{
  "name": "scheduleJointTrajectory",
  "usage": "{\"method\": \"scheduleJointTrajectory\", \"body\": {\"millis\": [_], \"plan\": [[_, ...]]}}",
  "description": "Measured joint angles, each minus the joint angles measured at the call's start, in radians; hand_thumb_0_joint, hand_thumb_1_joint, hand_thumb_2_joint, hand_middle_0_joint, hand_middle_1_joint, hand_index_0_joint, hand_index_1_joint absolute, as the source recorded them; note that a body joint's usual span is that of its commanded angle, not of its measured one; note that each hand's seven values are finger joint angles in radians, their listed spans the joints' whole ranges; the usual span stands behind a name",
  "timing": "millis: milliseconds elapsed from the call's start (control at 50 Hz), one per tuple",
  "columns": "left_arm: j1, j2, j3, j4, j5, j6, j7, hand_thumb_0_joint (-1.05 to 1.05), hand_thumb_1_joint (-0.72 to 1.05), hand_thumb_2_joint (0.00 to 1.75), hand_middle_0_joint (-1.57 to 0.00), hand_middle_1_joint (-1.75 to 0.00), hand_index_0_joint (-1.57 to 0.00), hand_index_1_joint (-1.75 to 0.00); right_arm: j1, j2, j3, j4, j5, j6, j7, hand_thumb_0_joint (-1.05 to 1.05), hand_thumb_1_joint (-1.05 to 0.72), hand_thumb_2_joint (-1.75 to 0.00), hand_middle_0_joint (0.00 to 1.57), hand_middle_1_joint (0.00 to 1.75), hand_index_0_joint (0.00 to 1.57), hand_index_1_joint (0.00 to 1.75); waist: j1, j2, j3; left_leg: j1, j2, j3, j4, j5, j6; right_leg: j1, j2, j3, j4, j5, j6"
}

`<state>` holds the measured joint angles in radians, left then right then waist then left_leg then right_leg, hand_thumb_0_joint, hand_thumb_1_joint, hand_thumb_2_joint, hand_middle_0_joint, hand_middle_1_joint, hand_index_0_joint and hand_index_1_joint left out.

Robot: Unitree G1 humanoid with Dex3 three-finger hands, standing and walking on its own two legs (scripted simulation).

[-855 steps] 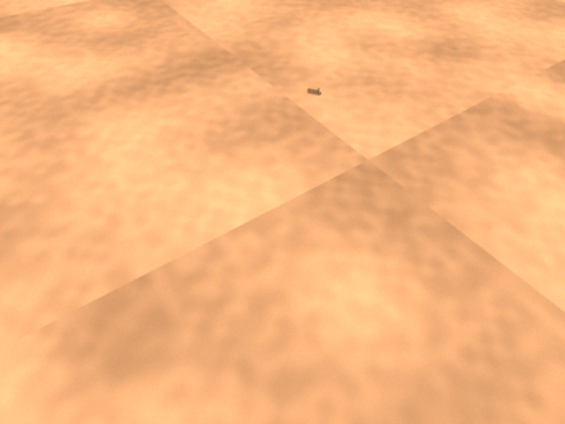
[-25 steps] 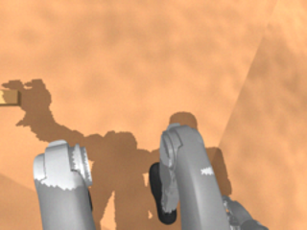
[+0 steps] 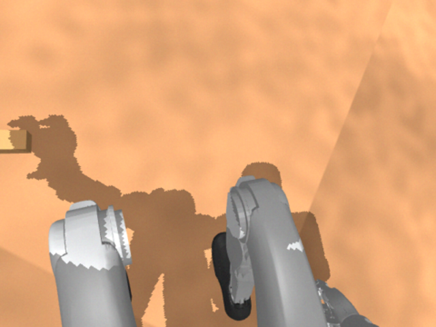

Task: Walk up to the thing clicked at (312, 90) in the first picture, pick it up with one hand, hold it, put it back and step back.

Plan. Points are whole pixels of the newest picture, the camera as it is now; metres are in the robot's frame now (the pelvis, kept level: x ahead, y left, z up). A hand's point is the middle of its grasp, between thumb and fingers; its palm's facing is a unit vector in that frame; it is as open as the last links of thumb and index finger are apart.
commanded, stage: approach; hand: left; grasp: from above
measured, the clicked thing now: (9, 141) +0.47 +0.35 -0.29
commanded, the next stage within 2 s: close in in 0.80 s
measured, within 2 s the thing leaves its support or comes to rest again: neither
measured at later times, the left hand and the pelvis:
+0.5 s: hand (1, 113) +0.48 +0.31 -0.15, palm faces -0.42 -0.03 -0.91, open 12.4 cm; pelvis +0.00 +0.00 +0.00, yaw +0 degrees
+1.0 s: hand out of the picture +0.45 +0.34 -0.16, palm faces -0.47 -0.07 -0.88, open 11.8 cm; pelvis +0.00 +0.00 +0.00, yaw +0 degrees
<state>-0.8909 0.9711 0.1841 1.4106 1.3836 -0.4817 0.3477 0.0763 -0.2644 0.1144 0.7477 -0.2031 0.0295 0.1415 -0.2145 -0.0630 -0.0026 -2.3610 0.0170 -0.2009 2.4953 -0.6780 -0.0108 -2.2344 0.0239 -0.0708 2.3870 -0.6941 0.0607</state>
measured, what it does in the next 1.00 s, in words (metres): stands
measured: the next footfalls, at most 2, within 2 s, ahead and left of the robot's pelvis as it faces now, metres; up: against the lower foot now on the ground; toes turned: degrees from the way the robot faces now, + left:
none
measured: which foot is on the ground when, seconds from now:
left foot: down 0.00-1.00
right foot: down 0.00-1.00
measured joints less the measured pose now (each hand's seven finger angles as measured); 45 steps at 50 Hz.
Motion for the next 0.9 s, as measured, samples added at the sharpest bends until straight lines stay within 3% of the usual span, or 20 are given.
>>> {"method": "scheduleJointTrajectory", "body": {"millis": [140,260,340,500,580,680,780,840,900], "plan": [[0.002,-0.008,-0.012,-0.014,-0.002,0.007,-0.005,0.0,-0.26,0.8,-0.34,-0.75,-0.34,-0.76,0.003,-0.001,-0.007,-0.003,0.002,-0.003,0.002,0.0,-0.91,-0.9,0.21,0.29,0.21,0.3,0.002,0.005,-0.003,0.002,-0.002,0.003,-0.003,-0.001,-0.001,0.002,-0.002,0.002,-0.001,-0.003,-0.002],[-0.048,-0.041,-0.087,-0.011,-0.012,0.023,-0.007,0.0,-0.25,0.78,-0.34,-0.77,-0.34,-0.78,0.007,0.004,-0.013,0.001,0.012,-0.01,0.001,0.0,-0.91,-0.89,0.2,0.29,0.21,0.3,0.0,0.003,-0.014,0.003,-0.003,0.012,-0.018,0.001,-0.003,-0.002,-0.006,0.009,-0.008,-0.004,-0.003],[-0.107,-0.06,-0.121,0.035,0.001,0.039,0.015,0.0,-0.26,0.79,-0.33,-0.79,-0.34,-0.79,0.003,0.007,-0.001,-0.003,0.014,-0.02,-0.003,0.0,-0.91,-0.89,0.21,0.29,0.21,0.3,-0.022,0.002,-0.014,0.005,-0.001,0.011,-0.026,0.003,-0.005,-0.003,-0.005,0.007,-0.015,0.0,-0.001],[-0.172,-0.056,-0.083,0.128,0.032,0.108,0.072,0.0,-0.26,0.79,-0.34,-0.78,-0.34,-0.79,0.022,-0.003,0.03,-0.028,0.011,-0.035,-0.015,0.0,-0.92,-0.89,0.2,0.29,0.21,0.3,-0.091,0.014,0.002,-0.005,0.004,0.001,-0.026,0.006,-0.01,-0.019,0.002,0.0,-0.019,0.013,-0.001],[-0.15,-0.044,-0.058,0.128,0.004,0.148,0.065,0.0,-0.25,0.78,-0.35,-0.76,-0.35,-0.77,0.042,-0.013,0.04,-0.031,0.017,-0.034,-0.017,0.0,-0.92,-0.89,0.2,0.29,0.21,0.3,-0.104,0.023,0.017,-0.006,0.009,0.002,-0.026,0.005,-0.009,-0.026,0.008,0.003,-0.019,0.018,0.007],[-0.092,-0.029,-0.038,0.075,-0.052,0.161,0.007,0.0,-0.23,0.77,-0.37,-0.73,-0.37,-0.74,0.068,-0.018,0.036,-0.027,0.024,-0.027,-0.018,0.0,-0.91,-0.89,0.2,0.29,0.21,0.3,-0.088,0.031,0.032,-0.005,0.01,0.006,-0.027,0.005,-0.011,-0.028,0.008,0.006,-0.017,0.018,0.009],[-0.065,-0.01,-0.048,0.012,-0.088,0.118,-0.066,0.0,-0.22,0.75,-0.39,-0.71,-0.38,-0.72,0.075,-0.017,0.027,-0.022,0.017,-0.018,-0.014,0.0,-0.91,-0.89,0.21,0.3,0.21,0.3,-0.054,0.026,0.043,-0.002,0.004,0.005,-0.028,0.005,-0.014,-0.022,0.002,0.006,-0.015,0.011,0.007],[-0.07,0.0,-0.066,-0.004,-0.096,0.075,-0.088,0.0,-0.21,0.75,-0.4,-0.7,-0.4,-0.71,0.064,-0.018,0.025,-0.021,0.009,-0.013,-0.01,0.0,-0.91,-0.89,0.21,0.3,0.21,0.3,-0.039,0.018,0.047,0.002,0.0,0.0,-0.024,0.0,-0.015,-0.013,0.0,0.001,-0.014,0.005,0.007],[-0.072,0.002,-0.066,-0.025,-0.078,0.033,-0.086,0.0,-0.2,0.75,-0.41,-0.69,-0.41,-0.71,0.048,-0.019,0.025,-0.027,0.003,-0.004,-0.007,0.0,-0.91,-0.89,0.21,0.3,0.21,0.3,-0.03,0.008,0.046,0.008,-0.001,-0.006,-0.017,-0.007,-0.014,-0.002,0.001,-0.005,-0.014,-0.001,0.008]]}}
